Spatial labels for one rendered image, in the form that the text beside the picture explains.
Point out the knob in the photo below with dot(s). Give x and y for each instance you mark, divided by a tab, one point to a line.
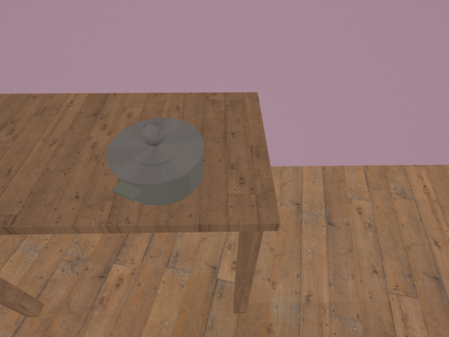
152	133

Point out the table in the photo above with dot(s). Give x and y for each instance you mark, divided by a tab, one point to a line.
55	179

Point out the pot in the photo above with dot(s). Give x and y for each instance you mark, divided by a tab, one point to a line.
163	194

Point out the lid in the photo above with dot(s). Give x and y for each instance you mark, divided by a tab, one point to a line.
137	163

